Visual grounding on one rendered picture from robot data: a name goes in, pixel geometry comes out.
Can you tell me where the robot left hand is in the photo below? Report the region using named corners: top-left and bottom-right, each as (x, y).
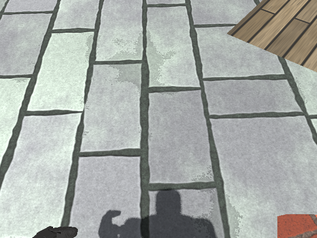
top-left (32, 226), bottom-right (78, 238)

